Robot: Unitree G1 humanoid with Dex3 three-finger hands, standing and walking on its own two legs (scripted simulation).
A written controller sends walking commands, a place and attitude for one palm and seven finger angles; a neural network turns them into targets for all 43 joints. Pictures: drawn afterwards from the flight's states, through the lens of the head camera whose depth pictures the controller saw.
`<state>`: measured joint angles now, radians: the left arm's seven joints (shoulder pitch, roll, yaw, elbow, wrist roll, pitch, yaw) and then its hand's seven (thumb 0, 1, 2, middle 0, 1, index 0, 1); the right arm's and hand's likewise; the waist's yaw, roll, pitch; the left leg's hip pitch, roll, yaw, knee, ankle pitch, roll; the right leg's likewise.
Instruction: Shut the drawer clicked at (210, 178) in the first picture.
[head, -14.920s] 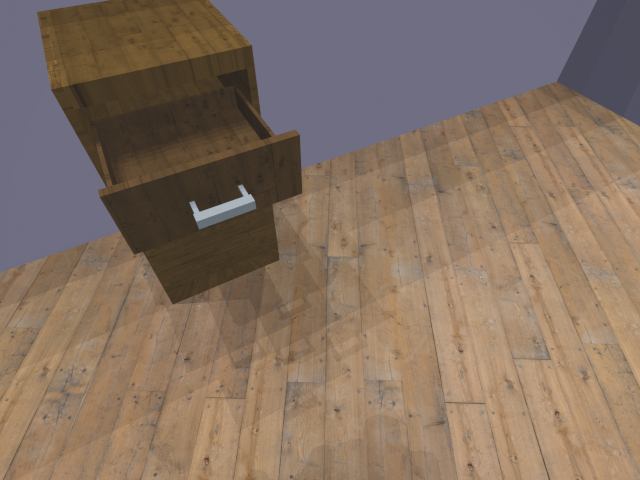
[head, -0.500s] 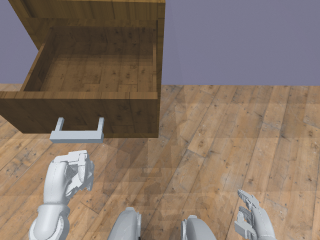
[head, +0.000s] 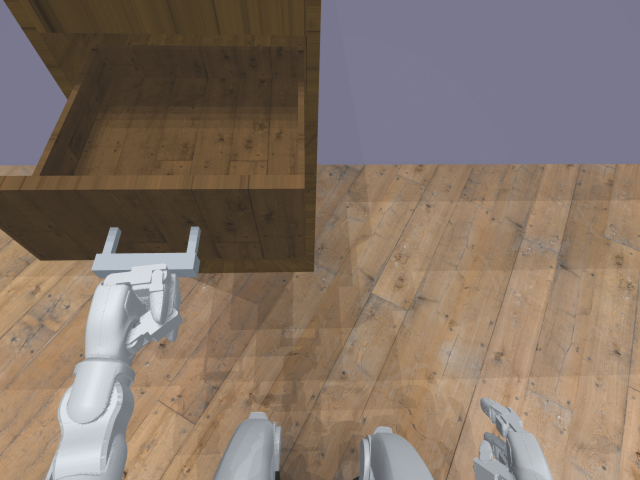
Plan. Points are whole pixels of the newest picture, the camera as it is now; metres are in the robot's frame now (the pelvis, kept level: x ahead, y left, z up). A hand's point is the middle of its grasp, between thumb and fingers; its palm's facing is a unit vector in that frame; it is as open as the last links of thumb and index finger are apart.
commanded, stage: push the drawer shut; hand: left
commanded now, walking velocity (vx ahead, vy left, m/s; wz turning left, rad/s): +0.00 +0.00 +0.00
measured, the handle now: (151, 250) +0.38 +0.23 +0.04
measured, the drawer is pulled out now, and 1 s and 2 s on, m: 0.29 0.15 0.04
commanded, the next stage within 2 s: none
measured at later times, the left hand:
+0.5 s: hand (181, 254) +0.38 +0.19 +0.03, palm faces +0.03 -1.00 -0.05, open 3.0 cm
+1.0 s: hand (190, 217) +0.43 +0.19 +0.03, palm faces +0.05 -1.00 -0.05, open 2.9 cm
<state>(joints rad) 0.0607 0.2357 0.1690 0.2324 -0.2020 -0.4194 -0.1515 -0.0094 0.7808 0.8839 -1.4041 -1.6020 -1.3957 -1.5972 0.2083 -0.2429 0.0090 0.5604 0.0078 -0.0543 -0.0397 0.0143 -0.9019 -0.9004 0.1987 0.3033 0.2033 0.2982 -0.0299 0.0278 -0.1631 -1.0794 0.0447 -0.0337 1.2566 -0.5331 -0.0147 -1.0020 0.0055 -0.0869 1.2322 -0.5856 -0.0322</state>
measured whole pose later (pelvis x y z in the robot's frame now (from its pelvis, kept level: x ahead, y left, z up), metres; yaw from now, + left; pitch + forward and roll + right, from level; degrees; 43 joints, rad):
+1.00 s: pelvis -0.01 +0.01 +0.00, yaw -1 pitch +23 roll -3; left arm -0.57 0.34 0.32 0.87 -0.12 -0.49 -0.15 -0.03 0.75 0.89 -1.41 -1.60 -1.40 -1.60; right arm 0.26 -0.25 0.02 0.63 -0.01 0.01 -0.03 0.01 -0.90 -0.90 0.20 0.30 0.20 0.30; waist -0.10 0.02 -0.14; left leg -1.15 0.05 -0.01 1.25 -0.51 0.00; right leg -1.08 0.01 -0.07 1.22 -0.55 -0.02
